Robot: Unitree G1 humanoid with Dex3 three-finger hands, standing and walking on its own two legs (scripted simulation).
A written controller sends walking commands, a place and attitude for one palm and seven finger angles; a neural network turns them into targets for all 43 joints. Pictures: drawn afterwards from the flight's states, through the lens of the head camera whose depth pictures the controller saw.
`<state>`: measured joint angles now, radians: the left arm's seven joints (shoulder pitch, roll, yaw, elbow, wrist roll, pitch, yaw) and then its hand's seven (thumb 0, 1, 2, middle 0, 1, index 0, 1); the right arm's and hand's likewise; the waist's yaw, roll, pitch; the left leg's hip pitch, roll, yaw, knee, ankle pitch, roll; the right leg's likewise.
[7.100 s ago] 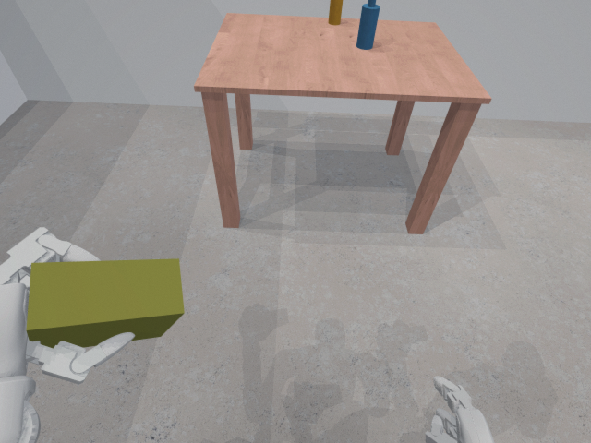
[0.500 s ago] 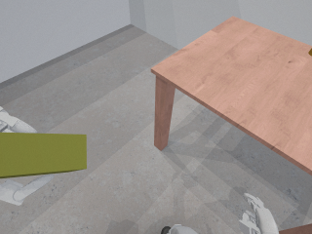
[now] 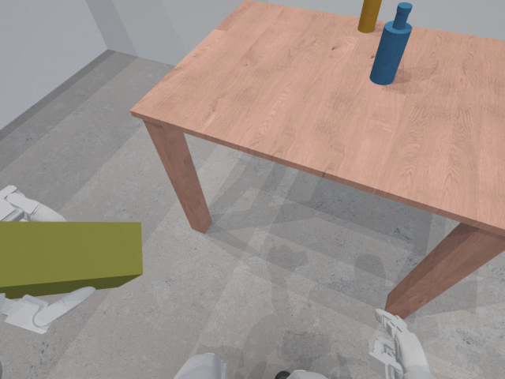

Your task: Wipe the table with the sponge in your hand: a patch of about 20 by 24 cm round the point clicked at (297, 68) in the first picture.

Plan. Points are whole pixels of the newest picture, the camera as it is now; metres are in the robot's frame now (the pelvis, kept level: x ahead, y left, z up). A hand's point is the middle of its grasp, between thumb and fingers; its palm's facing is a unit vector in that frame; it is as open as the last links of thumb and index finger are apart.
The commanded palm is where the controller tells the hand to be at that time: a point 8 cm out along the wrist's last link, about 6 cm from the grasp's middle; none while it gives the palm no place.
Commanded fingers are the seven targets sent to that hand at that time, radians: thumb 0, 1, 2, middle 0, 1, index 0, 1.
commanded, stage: turn to face it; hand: left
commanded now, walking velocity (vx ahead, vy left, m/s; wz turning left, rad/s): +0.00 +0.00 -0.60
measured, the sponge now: (91, 259) +0.23 +0.19 +0.15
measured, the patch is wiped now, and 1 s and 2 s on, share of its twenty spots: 0.00 0.00 0.00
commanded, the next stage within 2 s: take the last steps up to it in 1.32 s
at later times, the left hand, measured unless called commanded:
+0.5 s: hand (135, 281) +0.20 +0.13 +0.16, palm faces +0.17 -0.85 -0.50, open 10.2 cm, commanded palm +0.16 +0.18 +0.18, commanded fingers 0.00 0.10 1.30 -1.20 -1.60 -1.20 -1.60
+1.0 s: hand (220, 334) +0.15 +0.03 +0.17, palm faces -0.14 -0.87 -0.47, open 10.2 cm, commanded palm +0.13 +0.10 +0.18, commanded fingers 0.00 0.10 1.30 -1.20 -1.60 -1.20 -1.60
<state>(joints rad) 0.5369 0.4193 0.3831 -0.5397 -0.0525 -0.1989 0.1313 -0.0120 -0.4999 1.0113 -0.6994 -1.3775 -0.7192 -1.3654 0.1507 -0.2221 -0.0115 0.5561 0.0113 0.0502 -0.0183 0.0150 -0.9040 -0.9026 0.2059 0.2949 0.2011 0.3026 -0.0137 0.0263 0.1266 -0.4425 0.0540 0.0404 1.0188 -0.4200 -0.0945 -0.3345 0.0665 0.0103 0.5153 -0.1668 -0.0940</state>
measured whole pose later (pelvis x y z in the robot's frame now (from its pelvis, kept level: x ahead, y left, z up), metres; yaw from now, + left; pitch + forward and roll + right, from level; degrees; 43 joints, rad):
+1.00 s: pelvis -0.16 -0.05 -0.01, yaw -33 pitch +0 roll +3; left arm 0.47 0.41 0.37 -0.54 -0.03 -0.18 0.12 -0.01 -0.50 1.01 -0.70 -1.38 -0.72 -1.37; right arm 0.19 -0.23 -0.03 0.50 0.01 0.04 -0.02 0.01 -0.91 -0.90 0.20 0.29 0.20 0.30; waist 0.01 -0.06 0.07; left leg -0.21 0.05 0.10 0.51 -0.27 -0.04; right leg -0.55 0.12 0.05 0.87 -0.32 0.01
